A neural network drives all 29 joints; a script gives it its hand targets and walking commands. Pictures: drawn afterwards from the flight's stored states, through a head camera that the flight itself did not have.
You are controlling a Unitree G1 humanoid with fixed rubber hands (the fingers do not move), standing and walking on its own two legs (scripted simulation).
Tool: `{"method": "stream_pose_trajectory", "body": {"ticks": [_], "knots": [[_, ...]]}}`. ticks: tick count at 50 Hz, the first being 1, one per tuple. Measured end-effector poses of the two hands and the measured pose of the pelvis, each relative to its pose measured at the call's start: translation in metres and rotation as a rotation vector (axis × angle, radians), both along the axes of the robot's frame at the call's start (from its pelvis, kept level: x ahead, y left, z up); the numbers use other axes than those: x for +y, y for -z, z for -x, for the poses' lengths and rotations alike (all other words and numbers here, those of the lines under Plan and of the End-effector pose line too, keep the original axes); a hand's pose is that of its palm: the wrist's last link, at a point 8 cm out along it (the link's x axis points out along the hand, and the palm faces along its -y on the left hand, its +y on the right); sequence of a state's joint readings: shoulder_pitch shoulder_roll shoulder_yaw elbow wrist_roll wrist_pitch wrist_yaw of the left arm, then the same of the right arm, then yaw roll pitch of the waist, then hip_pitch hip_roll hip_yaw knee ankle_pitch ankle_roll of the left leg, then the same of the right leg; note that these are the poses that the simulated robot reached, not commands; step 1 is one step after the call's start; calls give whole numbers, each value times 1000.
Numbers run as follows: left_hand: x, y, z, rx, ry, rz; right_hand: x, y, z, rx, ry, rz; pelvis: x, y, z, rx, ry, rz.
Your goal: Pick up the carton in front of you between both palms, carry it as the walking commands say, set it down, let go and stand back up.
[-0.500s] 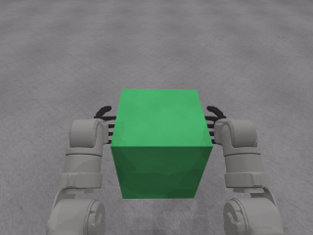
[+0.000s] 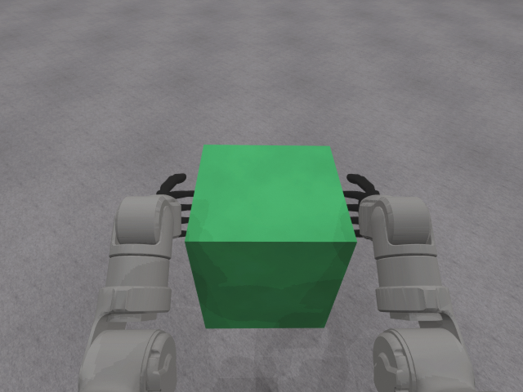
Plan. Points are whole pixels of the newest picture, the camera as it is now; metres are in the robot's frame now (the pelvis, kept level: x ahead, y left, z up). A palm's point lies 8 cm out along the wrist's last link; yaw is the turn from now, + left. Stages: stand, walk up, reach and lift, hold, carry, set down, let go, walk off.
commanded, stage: carry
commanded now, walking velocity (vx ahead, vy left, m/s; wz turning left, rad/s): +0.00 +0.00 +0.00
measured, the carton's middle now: (266, 239) +0.37 +0.00 +0.04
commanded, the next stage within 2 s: hold in 1.10 s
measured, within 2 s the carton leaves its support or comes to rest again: neither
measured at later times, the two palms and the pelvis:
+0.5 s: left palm (168, 265) +0.30 +0.15 +0.06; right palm (364, 263) +0.30 -0.15 +0.07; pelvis +0.01 +0.00 +0.00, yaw +0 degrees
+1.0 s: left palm (167, 280) +0.28 +0.15 +0.05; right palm (362, 277) +0.29 -0.14 +0.05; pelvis +0.00 +0.00 +0.00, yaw +0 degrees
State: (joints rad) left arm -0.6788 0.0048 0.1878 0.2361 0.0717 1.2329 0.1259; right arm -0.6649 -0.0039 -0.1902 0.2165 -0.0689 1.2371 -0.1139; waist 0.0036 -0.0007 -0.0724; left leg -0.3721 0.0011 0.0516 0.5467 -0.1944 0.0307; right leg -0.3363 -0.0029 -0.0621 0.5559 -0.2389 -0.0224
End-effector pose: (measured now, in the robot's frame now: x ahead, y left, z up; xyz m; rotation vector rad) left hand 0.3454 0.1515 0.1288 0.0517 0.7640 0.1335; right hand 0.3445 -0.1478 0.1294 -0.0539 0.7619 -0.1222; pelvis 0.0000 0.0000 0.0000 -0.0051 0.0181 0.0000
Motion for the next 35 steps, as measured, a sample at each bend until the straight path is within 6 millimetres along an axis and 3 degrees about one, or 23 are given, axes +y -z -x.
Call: {"method": "stream_pose_trajectory", "body": {"ticks": [6,19,35], "knots": [[0,7,3,11,-8,6,1,7,3,12,5,-5,0,0,-1,3,0,0],[0,53,32,-4,-22,8,1,51,30,-4,16,-4,1,0,-4,3,-1,1],[2,84,58,-73,-9,-21,4,83,54,-73,-6,19,1,0,-4,4,-5,2]]}}
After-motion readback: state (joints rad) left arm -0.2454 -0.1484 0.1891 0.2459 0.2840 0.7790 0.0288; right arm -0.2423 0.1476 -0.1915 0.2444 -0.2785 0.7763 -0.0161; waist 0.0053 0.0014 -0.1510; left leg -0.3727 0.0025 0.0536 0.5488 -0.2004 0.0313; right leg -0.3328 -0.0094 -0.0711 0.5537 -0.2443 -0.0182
